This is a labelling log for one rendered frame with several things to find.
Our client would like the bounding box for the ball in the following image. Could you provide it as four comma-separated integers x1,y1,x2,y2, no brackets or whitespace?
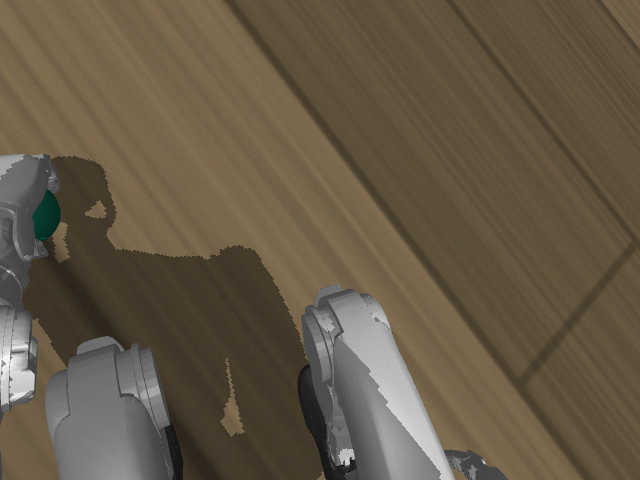
32,189,60,242

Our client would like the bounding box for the left robot arm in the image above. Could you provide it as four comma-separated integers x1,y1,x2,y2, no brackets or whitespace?
0,202,38,480

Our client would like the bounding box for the left robot hand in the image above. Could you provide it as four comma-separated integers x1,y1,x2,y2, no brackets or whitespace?
0,153,61,259

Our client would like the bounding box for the right robot foot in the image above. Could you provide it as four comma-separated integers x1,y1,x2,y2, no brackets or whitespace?
298,364,359,480

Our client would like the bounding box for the right robot hand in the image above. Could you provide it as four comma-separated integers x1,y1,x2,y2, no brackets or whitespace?
444,450,509,480

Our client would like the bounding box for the left robot foot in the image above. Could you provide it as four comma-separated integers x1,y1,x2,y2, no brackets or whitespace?
164,420,183,480

